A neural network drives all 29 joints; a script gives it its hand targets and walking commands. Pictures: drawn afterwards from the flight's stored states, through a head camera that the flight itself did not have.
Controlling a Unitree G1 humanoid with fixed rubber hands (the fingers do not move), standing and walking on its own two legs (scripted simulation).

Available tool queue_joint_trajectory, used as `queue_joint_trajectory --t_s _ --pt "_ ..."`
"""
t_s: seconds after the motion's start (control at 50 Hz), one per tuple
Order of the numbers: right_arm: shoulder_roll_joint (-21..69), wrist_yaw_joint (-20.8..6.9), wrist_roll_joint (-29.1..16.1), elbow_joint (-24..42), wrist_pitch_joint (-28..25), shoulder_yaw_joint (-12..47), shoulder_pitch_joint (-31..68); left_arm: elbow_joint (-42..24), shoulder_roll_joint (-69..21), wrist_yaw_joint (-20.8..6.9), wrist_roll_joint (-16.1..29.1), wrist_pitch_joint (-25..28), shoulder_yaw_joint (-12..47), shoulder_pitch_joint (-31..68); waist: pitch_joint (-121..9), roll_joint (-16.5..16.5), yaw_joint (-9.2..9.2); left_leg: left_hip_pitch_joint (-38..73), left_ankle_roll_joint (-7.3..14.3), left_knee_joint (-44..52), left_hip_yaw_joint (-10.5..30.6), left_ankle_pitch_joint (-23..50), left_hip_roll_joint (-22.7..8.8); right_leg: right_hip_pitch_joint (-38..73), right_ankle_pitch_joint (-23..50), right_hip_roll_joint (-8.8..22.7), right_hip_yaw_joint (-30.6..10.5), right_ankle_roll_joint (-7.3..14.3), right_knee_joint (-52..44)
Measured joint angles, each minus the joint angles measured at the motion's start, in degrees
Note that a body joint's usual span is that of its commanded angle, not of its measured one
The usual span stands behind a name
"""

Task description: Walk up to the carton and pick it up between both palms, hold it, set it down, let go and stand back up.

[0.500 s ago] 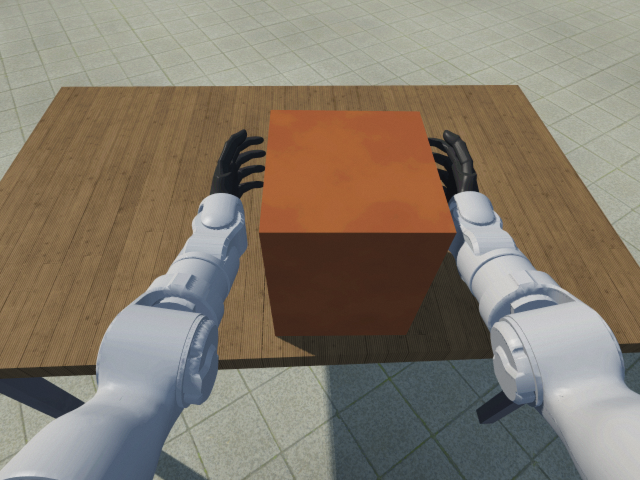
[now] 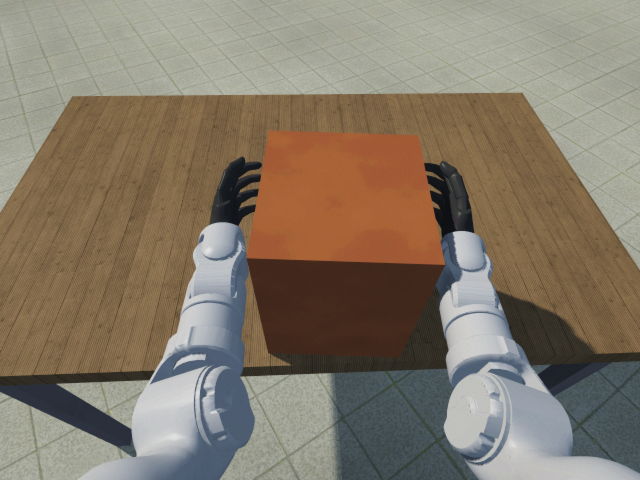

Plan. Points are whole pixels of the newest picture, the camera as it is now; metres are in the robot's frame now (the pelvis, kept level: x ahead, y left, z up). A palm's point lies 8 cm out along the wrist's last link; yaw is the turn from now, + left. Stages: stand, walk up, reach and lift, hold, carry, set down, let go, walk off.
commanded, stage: reach and lift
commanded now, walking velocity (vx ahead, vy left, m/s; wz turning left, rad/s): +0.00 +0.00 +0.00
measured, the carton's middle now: (338, 251) +0.41 -0.02 +0.03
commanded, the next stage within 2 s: none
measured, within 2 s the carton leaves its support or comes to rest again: leaves its support in 1.56 s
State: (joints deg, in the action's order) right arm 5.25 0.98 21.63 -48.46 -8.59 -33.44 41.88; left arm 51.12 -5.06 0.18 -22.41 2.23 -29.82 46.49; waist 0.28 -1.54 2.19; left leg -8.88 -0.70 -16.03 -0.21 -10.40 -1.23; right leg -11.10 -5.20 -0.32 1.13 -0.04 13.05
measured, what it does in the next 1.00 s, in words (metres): stands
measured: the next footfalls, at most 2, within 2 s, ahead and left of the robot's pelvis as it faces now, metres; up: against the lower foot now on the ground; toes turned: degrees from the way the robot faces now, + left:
none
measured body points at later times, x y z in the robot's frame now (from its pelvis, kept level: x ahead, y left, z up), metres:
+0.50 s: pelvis +0.00 +0.00 +0.00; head +0.04 +0.03 +0.45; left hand +0.43 +0.12 +0.09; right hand +0.41 -0.17 +0.09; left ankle -0.03 +0.12 -0.75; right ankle +0.01 -0.12 -0.75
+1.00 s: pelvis +0.00 +0.00 +0.00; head +0.04 +0.03 +0.45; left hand +0.43 +0.12 +0.09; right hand +0.40 -0.17 +0.09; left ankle -0.03 +0.12 -0.75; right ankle +0.01 -0.12 -0.75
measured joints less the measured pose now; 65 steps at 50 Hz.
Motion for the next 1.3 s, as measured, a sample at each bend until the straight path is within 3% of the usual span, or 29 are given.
queue_joint_trajectory --t_s 0.24,0.72,1.3 --pt "0.4 -1.5 -0.4 1.2 -0.7 0.3 -1.8 -10.0 -2.0 -0.1 -0.9 -5.9 3.2 -4.3 1.6 -1.3 -0.01 2.3 0.0 -1.3 -0.8 -1.7 -0.6 2.6 -1.0 -0.4 0.2 0.0 0.3" --pt "0.6 -1.3 -1.0 1.6 -0.6 0.3 -1.4 -10.6 -2.2 -1.0 -2.0 -7.1 2.2 -3.6 2.2 -1.1 0.55 2.1 0.1 -1.2 -0.9 -1.3 -0.5 2.5 -1.2 0.2 1.6 0.0 0.7" --pt "-0.3 1.0 -5.3 1.0 -0.4 5.4 -2.8 -11.9 -1.1 -0.2 0.0 -8.8 4.8 -5.4 1.5 -0.9 1.19 1.9 0.2 -1.9 -1.0 -1.7 -0.5 3.0 -1.3 0.5 3.0 -0.1 0.5"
